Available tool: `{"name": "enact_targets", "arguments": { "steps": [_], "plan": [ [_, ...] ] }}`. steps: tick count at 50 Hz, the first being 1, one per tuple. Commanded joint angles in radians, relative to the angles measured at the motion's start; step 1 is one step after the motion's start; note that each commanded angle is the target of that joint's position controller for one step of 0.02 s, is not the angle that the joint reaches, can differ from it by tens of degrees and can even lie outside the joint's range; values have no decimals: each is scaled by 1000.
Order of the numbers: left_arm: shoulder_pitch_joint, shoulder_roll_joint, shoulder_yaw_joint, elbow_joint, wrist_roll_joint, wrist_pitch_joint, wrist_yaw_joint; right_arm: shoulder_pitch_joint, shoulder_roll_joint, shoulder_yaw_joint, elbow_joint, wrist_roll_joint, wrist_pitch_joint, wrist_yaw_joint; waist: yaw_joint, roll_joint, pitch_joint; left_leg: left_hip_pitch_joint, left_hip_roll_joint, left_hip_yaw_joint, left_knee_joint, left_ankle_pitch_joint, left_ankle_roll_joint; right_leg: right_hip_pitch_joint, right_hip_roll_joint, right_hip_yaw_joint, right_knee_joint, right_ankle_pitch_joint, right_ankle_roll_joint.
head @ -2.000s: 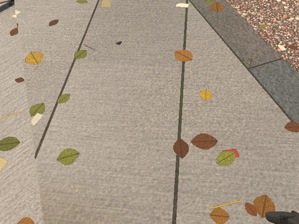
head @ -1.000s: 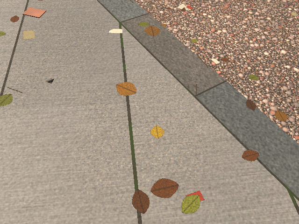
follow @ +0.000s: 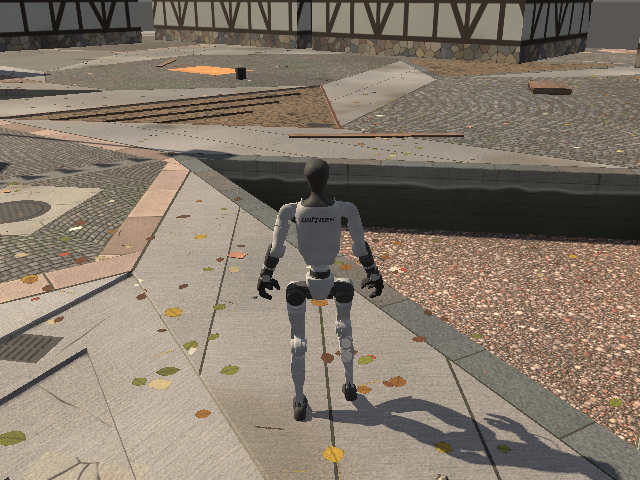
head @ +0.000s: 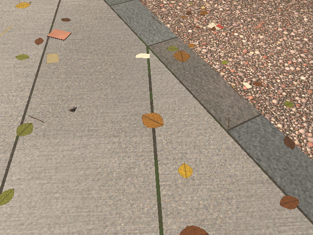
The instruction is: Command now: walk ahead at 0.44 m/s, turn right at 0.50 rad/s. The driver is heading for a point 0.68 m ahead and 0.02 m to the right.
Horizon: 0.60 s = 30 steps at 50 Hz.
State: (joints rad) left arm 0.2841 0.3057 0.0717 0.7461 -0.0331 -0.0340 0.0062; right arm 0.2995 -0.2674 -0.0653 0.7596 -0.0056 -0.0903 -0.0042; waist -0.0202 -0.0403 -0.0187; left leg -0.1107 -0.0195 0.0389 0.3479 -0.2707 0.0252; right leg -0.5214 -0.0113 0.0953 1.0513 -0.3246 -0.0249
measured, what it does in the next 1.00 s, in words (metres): walks ahead: right foot, then left foot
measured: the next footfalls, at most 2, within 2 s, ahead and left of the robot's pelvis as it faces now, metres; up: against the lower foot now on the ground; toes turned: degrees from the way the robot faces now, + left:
right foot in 0.30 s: +0.31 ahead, -0.16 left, +0.00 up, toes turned -13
left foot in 0.84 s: +0.65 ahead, -0.01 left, +0.00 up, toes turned +2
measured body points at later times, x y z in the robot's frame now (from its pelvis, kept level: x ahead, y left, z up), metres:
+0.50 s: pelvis +0.27 -0.09 +0.00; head +0.30 -0.10 +0.44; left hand +0.44 +0.15 -0.11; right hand +0.31 -0.38 -0.12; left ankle +0.31 +0.08 -0.65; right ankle +0.27 -0.16 -0.74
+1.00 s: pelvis +0.55 -0.08 -0.01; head +0.60 -0.08 +0.44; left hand +0.66 +0.20 -0.13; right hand +0.72 -0.34 -0.11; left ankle +0.61 -0.01 -0.74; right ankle +0.48 -0.23 -0.65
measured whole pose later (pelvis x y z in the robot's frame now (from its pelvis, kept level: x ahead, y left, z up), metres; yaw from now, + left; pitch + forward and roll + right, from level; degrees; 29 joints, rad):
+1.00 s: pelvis +0.55 -0.08 -0.01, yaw +2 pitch +2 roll +0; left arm 0.21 0.31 0.04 0.76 -0.01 -0.06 0.00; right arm 0.17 -0.28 -0.04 0.66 0.00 -0.05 0.03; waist 0.00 -0.01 0.07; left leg -0.36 -0.07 0.03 0.48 -0.15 0.09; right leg -0.46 -0.05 0.03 1.21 -0.46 0.02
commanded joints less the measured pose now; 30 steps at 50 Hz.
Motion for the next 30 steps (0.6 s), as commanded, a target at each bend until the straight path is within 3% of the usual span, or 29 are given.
{"name": "enact_targets", "arguments": {
  "steps": [1, 5, 8, 10, 12, 13, 14, 15, 16, 17, 18, 19, 20, 21, 24, 27, 30],
  "plan": [
    [-100, 32, 2, -103, 3, -22, -23, 11, -113, -25, -41, -6, -15, -2, -35, 138, 95, 153, 263, -182, -189, 206, 122, -340, -75, 14, 60, 121, 14],
    [-210, 4, -18, -168, 8, -24, -44, 12, -141, -28, -22, -1, -11, -5, -48, 115, 123, 75, 236, -27, -216, 318, 125, -263, -76, -52, -175, 277, 40],
    [-300, -7, -28, -207, 9, -27, -66, 50, -173, -33, 6, 12, -5, -9, -68, 107, 142, 69, 252, 39, -219, 360, 114, -173, -57, -121, -334, 327, 16],
    [-320, 13, -22, -226, 5, -26, -77, 66, -191, -37, 22, 22, 3, -9, -52, 110, 134, 127, 274, 74, -173, 526, 100, -131, -33, -147, -393, 294, -22],
    [-280, 56, -2, -230, 9, -19, -80, 68, -222, -45, 24, 24, 15, -17, -2, 149, 62, 188, 284, 114, -33, 914, 77, -15, 35, -198, -407, 213, -71],
    [-187, 93, 18, -213, 8, -14, -78, 68, -237, -49, 22, 23, 25, -22, 56, 165, -4, 190, 280, 131, 109, 1058, 65, 111, 74, -215, -411, 178, -100],
    [-25, 143, 48, -175, 4, -6, -67, 57, -237, -47, 14, 26, 30, -27, 147, 148, -93, 102, 259, 149, 311, 1060, 41, 352, 104, -207, -458, 225, -140],
    [130, 184, 69, -139, 7, 8, -43, 80, -204, -30, 3, 14, 21, -29, 216, 70, -177, -156, 229, 131, 589, 737, 13, 681, 10, -35, -468, 219, -183],
    [95, 277, 66, -142, 10, -3, -33, 246, -33, 28, -31, -17, -1, -1, 55, -204, -328, -552, 45, 45, 975, -325, -32, 1018, -314, 553, -538, 94, -369],
    [164, 184, 48, -152, 17, -6, -30, 148, -154, 6, -14, 29, -30, 14, 166, -79, -446, -608, 31, -145, 1087, -313, -20, 994, -372, 735, -706, -79, -388],
    [100, 156, 36, -135, 26, -18, -34, 12, -193, -9, -61, 69, -37, 13, 167, -42, -245, -679, 74, -130, 1079, -215, -9, 845, -334, 555, -742, -26, -323],
    [24, 135, 26, -129, 21, -27, -34, -26, -174, -1, -74, 63, -40, 4, 115, 24, -128, -649, 125, -120, 992, -113, -1, 655, -296, 411, -760, 76, -284],
    [-36, 98, 14, -128, 31, -36, -35, -26, -166, -3, -59, 42, -32, -2, 73, 36, -65, -589, 158, -115, 931, -61, -7, 513, -257, 302, -777, 187, -258],
    [-68, 72, 7, -128, 45, -46, -37, 20, -164, -7, -45, 37, -15, -1, 30, 3, -44, -513, 182, -130, 903, -21, -11, 416, -225, 221, -809, 254, -248],
    [-86, 65, 9, -90, 42, -79, -42, 72, -114, -2, -15, 34, 31, -4, -13, -5, 0, -461, 189, -132, 832, 35, -36, 297, -201, 73, -893, 337, -240],
    [-61, 77, 14, -52, 50, -88, -32, -10, -100, -2, -41, 27, 36, -7, 9, 4, 57, -552, 168, -157, 699, 187, -56, 308, -173, -51, -917, 435, -204],
    [-60, 86, 12, -37, 47, -87, -19, -83, -82, 4, -57, 26, 21, 9, 37, 5, 65, -530, 139, -122, 483, 389, -46, 345, -137, -152, -923, 463, -151]
  ]
}}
